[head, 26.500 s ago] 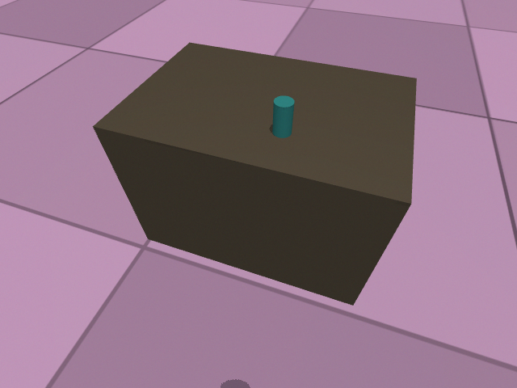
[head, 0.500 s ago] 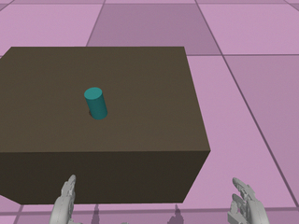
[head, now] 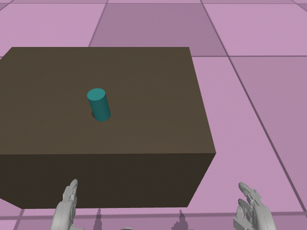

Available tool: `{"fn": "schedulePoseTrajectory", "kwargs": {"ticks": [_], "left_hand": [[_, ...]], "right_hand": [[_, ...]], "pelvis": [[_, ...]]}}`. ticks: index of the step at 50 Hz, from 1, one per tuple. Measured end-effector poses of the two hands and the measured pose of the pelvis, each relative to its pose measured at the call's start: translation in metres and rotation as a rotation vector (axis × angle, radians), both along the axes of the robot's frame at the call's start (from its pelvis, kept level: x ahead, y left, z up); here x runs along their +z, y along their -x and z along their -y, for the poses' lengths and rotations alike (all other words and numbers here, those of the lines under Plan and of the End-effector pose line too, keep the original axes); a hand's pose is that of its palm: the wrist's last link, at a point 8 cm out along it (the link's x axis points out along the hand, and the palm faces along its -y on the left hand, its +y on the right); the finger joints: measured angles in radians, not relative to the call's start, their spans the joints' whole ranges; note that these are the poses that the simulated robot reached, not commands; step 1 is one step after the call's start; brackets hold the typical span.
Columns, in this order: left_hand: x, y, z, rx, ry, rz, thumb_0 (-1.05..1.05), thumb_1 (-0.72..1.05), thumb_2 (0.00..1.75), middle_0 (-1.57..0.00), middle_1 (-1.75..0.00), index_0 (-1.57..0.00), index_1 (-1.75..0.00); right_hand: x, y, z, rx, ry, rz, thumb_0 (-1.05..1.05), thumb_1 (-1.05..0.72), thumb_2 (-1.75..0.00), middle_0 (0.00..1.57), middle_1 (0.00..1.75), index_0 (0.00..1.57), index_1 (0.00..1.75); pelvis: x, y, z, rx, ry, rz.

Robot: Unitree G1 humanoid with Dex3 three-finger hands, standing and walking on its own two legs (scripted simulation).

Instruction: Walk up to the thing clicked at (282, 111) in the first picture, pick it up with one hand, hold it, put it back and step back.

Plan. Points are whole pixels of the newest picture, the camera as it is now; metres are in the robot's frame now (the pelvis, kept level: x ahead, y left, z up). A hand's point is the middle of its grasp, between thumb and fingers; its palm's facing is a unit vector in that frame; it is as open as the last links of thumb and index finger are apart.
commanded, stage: home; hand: left
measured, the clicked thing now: (99, 105) +0.52 +0.22 -0.01
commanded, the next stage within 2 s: stand in 0.60 s
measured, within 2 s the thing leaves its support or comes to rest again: neither
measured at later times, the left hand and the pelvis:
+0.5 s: hand (80, 229) +0.15 +0.21 -0.08, palm faces -0.03 -0.93 -0.36, open 17.5 cm; pelvis -0.01 +0.00 +0.01, yaw +1 degrees
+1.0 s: hand out of the picture +0.06 +0.24 -0.11, palm faces +0.00 -0.93 -0.35, open 13.2 cm; pelvis +0.00 +0.00 +0.05, yaw +0 degrees
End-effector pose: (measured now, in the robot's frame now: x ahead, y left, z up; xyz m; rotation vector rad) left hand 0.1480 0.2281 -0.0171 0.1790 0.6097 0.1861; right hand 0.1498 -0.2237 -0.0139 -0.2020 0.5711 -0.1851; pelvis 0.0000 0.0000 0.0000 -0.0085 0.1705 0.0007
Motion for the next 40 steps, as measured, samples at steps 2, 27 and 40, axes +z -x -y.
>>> {"fn": "schedulePoseTrajectory", "kwargs": {"ticks": [2, 27, 40], "left_hand": [[0.000, 0.001, 0.000, 0.002, -0.002, -0.003, -0.01, -0.54, 0.06, -0.05, -0.05, -0.05, -0.06], [-0.038, 0.017, -0.039, -0.085, -0.146, -0.234, -0.01, -0.56, 0.05, -0.05, -0.05, -0.05, -0.06], [-0.058, 0.082, -0.068, 0.030, -0.131, -0.512, -0.01, -0.52, 0.09, -0.08, -0.09, -0.08, -0.10]], "right_hand": [[0.000, 0.000, 0.001, 0.000, 0.001, -0.001, 0.02, -0.89, -0.90, 0.21, 0.31, 0.20, 0.30], [-0.065, 0.028, 0.043, 0.084, 0.113, -0.394, 0.01, -0.89, -0.90, 0.21, 0.31, 0.20, 0.30], [-0.061, 0.066, 0.074, -0.020, 0.117, -0.559, 0.01, -0.90, -0.90, 0.21, 0.30, 0.20, 0.30]], "pelvis": [[0.000, 0.000, 0.000, 0.001, 0.000, 0.000], [0.012, 0.005, 0.003, 0.011, -0.003, 0.134], [0.030, -0.002, 0.002, 0.007, -0.006, 0.184]]}}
